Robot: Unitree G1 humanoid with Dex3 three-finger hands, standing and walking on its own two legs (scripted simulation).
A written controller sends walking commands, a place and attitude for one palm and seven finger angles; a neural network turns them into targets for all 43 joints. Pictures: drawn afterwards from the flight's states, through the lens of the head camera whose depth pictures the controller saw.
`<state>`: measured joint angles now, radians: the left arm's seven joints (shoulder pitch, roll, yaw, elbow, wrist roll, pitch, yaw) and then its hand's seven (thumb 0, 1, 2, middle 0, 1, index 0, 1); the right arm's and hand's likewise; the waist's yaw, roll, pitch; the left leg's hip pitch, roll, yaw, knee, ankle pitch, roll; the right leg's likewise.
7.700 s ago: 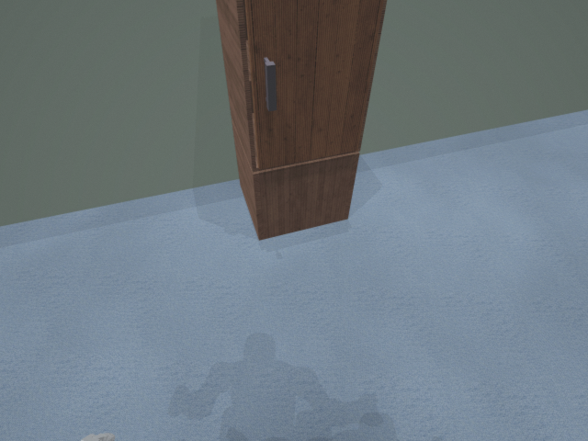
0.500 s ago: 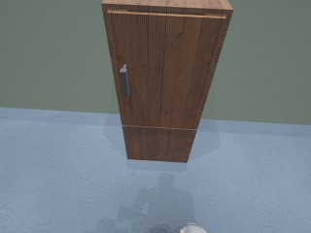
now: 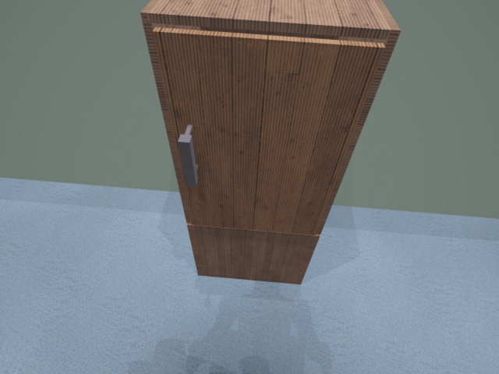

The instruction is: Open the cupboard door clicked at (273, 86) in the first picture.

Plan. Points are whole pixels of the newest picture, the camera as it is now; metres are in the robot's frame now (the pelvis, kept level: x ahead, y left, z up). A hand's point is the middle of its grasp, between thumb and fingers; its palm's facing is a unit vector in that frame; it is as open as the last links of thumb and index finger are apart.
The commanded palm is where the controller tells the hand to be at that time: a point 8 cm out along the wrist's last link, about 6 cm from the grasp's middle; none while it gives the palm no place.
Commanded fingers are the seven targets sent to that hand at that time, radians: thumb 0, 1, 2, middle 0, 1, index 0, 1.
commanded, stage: come to a stop and stand still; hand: left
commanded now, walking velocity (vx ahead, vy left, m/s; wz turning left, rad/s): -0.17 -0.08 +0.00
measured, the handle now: (190, 155) +0.56 +0.18 -0.01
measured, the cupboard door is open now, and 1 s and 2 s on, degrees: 0 0 0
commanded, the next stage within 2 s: look again from close up in 0.94 s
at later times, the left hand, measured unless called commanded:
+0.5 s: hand out of the picture -0.01 +0.14 -0.16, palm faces +0.03 -0.98 -0.22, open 7.3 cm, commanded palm none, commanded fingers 0.00 0.90 0.90 -0.20 -0.30 -0.20 -0.30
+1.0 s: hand out of the picture -0.06 +0.13 -0.16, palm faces +0.04 -0.99 -0.16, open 7.3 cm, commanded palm none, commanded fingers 0.00 0.90 0.90 -0.20 -0.30 -0.20 -0.30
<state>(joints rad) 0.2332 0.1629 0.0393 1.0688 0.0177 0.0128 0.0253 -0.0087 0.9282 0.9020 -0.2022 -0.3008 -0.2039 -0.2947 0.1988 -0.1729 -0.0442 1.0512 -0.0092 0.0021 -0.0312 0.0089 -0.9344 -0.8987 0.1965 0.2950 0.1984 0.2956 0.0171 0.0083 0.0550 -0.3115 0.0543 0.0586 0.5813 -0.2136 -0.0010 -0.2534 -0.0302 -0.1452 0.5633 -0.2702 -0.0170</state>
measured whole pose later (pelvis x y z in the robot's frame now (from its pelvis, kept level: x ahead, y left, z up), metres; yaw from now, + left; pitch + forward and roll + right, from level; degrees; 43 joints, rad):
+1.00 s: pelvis -0.05 -0.03 +0.01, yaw -1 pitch -2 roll +0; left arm 0.30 0.13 0.01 1.14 0.01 0.00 0.02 0.00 0.91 0.90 -0.20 -0.30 -0.20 -0.29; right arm 0.33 -0.10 -0.01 1.15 -0.01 0.00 -0.03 0.00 -0.91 -0.90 0.20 0.30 0.20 0.30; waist 0.00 -0.01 0.03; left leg -0.19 0.03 0.02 0.41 -0.20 -0.02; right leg -0.19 -0.01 -0.07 0.43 -0.22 -0.02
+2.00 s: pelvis -0.05 -0.03 -0.07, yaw -1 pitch +13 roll +1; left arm 0.35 0.22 0.24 0.25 -0.30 -0.58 -0.44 0.00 0.68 0.80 -0.22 -0.45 -0.22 -0.44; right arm 0.13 -0.27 -0.09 0.53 0.02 -0.28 -0.01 0.01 -0.91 -0.90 0.20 0.30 0.20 0.30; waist 0.01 -0.05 -0.14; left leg -0.82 0.03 0.01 1.10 -0.50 -0.03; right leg -0.82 -0.04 -0.05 1.12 -0.51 -0.02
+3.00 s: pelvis -0.06 +0.00 -0.06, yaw +0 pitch +13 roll -3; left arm 0.13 0.38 0.37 0.25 -0.34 -0.33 -0.46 -0.01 -0.44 0.33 -0.30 -1.17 -0.30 -1.16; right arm 0.25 -0.25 0.04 0.51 0.03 -0.22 -0.06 0.01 -0.90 -0.90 0.20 0.30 0.21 0.30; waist 0.00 0.01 -0.11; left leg -0.84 0.03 -0.02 1.09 -0.49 0.02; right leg -0.77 -0.03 -0.09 1.02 -0.48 0.02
